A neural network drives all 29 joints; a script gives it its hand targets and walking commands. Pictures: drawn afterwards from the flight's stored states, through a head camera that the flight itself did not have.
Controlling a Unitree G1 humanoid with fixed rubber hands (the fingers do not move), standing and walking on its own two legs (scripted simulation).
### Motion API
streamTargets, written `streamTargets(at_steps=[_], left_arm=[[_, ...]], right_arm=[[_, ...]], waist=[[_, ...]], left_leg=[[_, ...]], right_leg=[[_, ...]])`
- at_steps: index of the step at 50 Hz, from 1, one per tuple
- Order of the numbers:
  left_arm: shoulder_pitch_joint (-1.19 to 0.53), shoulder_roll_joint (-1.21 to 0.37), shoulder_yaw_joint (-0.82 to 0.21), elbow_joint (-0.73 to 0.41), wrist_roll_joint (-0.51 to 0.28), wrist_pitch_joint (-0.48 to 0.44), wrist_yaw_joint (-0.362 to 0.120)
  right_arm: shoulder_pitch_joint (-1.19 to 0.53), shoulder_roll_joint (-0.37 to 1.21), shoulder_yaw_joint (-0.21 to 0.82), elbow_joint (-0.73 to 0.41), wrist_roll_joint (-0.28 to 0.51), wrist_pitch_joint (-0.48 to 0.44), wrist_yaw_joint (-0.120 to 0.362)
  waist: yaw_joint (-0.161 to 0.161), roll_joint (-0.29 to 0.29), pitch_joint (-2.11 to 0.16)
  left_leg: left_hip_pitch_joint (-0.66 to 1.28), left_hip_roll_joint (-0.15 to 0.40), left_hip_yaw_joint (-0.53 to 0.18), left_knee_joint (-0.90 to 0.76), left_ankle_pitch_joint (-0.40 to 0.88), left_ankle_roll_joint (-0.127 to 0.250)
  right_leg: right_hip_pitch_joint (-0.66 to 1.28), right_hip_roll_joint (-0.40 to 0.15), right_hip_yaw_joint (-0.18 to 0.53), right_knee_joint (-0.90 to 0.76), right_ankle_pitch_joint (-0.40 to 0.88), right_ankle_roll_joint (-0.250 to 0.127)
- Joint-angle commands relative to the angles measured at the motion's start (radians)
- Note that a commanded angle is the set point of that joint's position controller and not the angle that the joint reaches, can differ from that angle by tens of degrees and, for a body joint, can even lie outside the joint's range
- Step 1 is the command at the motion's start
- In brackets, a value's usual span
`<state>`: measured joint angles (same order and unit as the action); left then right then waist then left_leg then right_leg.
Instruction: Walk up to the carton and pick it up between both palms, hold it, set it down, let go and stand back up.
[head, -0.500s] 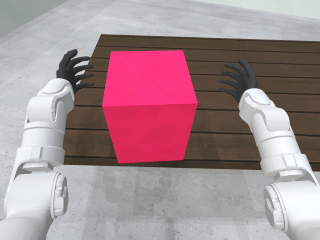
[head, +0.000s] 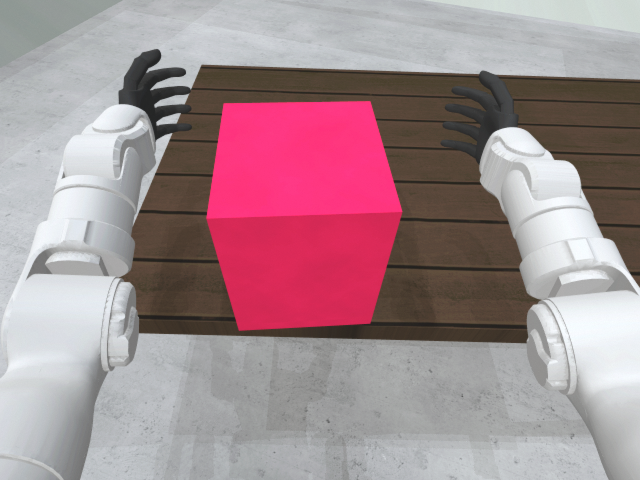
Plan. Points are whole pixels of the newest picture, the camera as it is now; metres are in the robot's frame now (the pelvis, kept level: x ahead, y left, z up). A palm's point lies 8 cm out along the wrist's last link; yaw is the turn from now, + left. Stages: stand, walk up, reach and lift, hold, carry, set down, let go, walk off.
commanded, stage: reach and lift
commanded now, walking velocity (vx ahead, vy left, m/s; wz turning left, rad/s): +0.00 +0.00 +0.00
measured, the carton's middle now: (301, 220) +0.44 +0.05 +0.06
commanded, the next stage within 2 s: none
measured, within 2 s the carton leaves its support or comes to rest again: neither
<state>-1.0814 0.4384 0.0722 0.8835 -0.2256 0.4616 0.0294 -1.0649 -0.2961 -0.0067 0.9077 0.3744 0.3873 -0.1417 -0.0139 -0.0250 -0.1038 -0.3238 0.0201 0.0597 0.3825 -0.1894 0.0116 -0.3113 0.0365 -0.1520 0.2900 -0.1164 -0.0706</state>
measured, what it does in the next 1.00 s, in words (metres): stands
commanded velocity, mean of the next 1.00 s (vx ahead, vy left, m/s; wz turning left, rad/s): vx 0.00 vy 0.00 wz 0.00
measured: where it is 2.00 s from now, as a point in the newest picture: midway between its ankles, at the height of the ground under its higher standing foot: outside the picture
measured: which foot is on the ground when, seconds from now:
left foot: down 0.00-1.00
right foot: down 0.00-1.00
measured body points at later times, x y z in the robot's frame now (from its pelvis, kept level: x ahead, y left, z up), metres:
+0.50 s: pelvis +0.00 +0.00 -0.01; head +0.05 +0.01 +0.44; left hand +0.45 +0.23 +0.11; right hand +0.46 -0.16 +0.10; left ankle -0.01 +0.11 -0.75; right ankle +0.02 -0.07 -0.75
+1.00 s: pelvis -0.01 +0.00 -0.01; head +0.04 +0.01 +0.44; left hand +0.43 +0.23 +0.09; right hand +0.46 -0.13 +0.09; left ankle -0.01 +0.11 -0.75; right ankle +0.02 -0.07 -0.75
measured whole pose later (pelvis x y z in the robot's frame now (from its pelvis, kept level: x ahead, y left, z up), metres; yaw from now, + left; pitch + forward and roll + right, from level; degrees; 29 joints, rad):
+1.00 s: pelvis -0.01 +0.00 -0.01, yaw -1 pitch +16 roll +0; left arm -0.91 0.25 0.12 1.11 -0.15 -0.01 0.07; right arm -0.91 -0.15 -0.07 1.05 0.20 0.04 -0.15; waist 0.06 -0.02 -0.18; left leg -0.55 0.02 0.07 0.47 -0.20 0.02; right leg -0.55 0.02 -0.14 0.42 -0.14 -0.07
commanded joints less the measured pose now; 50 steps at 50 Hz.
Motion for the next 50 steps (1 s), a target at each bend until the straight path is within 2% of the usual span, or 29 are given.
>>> streamTargets(at_steps=[1, 10, 14, 21, 27, 32, 38, 39, 40, 41, 42, 45, 50], left_arm=[[-0.420, 0.153, 0.044, -0.151, 0.029, -0.088, -0.010], [-0.418, 0.121, 0.062, -0.233, 0.041, -0.217, 0.006], [-0.408, 0.106, 0.069, -0.220, 0.047, -0.268, 0.016], [-0.367, 0.058, 0.071, -0.084, 0.071, -0.376, 0.016], [-0.366, 0.013, 0.047, 0.059, 0.080, -0.512, 0.012], [-0.387, 0.000, 0.042, 0.101, 0.086, -0.588, 0.012], [-0.413, -0.009, 0.043, 0.111, 0.090, -0.614, 0.019], [-0.274, 0.008, 0.138, 0.003, 0.129, -0.599, 0.033], [-0.285, 0.031, 0.125, 0.016, 0.146, -0.573, 0.029], [-0.292, 0.015, 0.125, 0.006, 0.141, -0.554, 0.027], [-0.305, 0.007, 0.116, 0.000, 0.134, -0.540, 0.026], [-0.345, -0.023, 0.078, -0.014, 0.093, -0.523, 0.032], [-0.383, -0.084, 0.034, 0.024, 0.062, -0.545, 0.041]], right_arm=[[-0.432, -0.137, -0.033, -0.169, -0.017, -0.071, -0.001], [-0.400, -0.094, -0.101, -0.307, -0.115, -0.168, -0.004], [-0.385, -0.075, -0.123, -0.318, -0.153, -0.205, -0.007], [-0.341, -0.033, -0.126, -0.207, -0.188, -0.278, -0.003], [-0.334, -0.005, -0.116, -0.088, -0.204, -0.376, 0.010], [-0.349, -0.007, -0.116, -0.050, -0.211, -0.442, 0.007], [-0.374, 0.002, -0.120, -0.048, -0.218, -0.467, -0.003], [-0.332, 0.008, 0.008, -0.136, -0.143, -0.477, 0.012], [-0.322, -0.006, -0.015, -0.085, -0.125, -0.469, 0.006], [-0.335, -0.013, -0.010, -0.102, -0.128, -0.462, 0.002], [-0.339, -0.015, -0.021, -0.103, -0.132, -0.450, -0.002], [-0.366, -0.001, -0.050, -0.113, -0.157, -0.418, -0.009], [-0.389, 0.066, -0.097, -0.069, -0.207, -0.388, -0.005]], waist=[[0.006, 0.081, -0.580], [0.013, 0.097, -0.689], [0.021, 0.096, -0.750], [0.038, 0.083, -0.754], [0.042, 0.072, -0.757], [0.032, 0.067, -0.796], [0.024, 0.060, -0.829], [0.165, 0.033, -0.880], [0.093, 0.042, -0.872], [0.108, 0.034, -0.829], [0.095, 0.034, -0.818], [0.086, 0.037, -0.794], [0.071, 0.047, -0.772]], left_leg=[[0.072, -0.011, -0.061, -0.013, 0.410, -0.032], [0.104, -0.011, -0.049, 0.024, 0.441, -0.048], [0.082, -0.011, -0.046, 0.049, 0.458, -0.051], [0.015, -0.010, -0.044, 0.072, 0.448, -0.053], [-0.031, -0.007, -0.046, 0.096, 0.447, -0.057], [-0.048, -0.010, -0.046, 0.116, 0.463, -0.064], [-0.079, -0.013, -0.043, 0.119, 0.437, -0.062], [-0.080, -0.025, -0.006, 0.112, 0.567, -0.056], [-0.095, -0.024, -0.006, 0.086, 0.546, -0.062], [-0.107, -0.023, -0.006, 0.077, 0.518, -0.062], [-0.103, -0.022, -0.006, 0.071, 0.482, -0.062], [-0.090, -0.018, -0.008, 0.067, 0.405, -0.056], [-0.090, -0.014, -0.018, 0.063, 0.339, -0.043]], right_leg=[[0.483, -0.035, 0.155, 0.069, 0.414, 0.048], [0.423, -0.027, 0.140, 0.087, 0.381, 0.052], [0.411, -0.029, 0.142, 0.113, 0.401, 0.055], [0.374, -0.032, 0.146, 0.144, 0.384, 0.056], [0.339, -0.037, 0.145, 0.168, 0.371, 0.056], [0.339, -0.038, 0.143, 0.190, 0.405, 0.063], [0.349, -0.041, 0.145, 0.206, 0.410, 0.070], [0.434, -0.035, 0.152, 0.232, 0.541, 0.078], [0.493, -0.035, 0.148, 0.241, 0.584, 0.090], [0.469, -0.036, 0.148, 0.231, 0.560, 0.092], [0.442, -0.035, 0.151, 0.215, 0.506, 0.089], [0.352, -0.032, 0.153, 0.179, 0.361, 0.072], [0.273, -0.043, 0.153, 0.157, 0.227, 0.057]])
